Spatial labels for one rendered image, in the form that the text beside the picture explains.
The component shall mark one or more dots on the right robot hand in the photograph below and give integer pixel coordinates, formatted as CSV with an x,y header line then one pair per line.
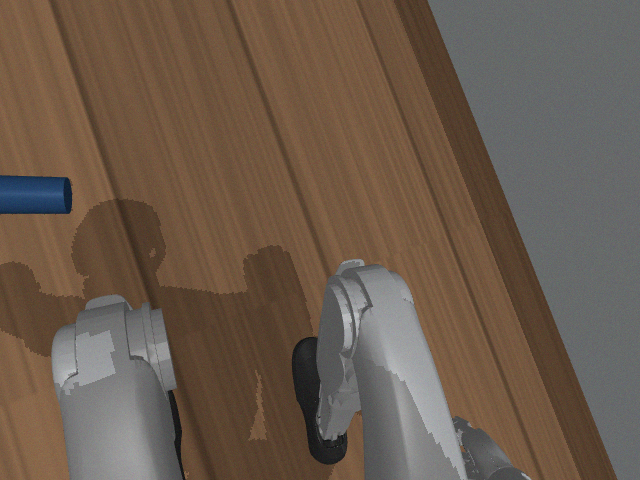
x,y
483,456

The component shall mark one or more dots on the left robot foot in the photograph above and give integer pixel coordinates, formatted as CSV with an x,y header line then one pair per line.
x,y
178,429

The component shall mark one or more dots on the right robot foot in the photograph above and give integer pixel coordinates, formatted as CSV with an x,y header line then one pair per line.
x,y
307,384

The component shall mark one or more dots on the can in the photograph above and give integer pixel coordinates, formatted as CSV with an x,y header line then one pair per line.
x,y
35,195

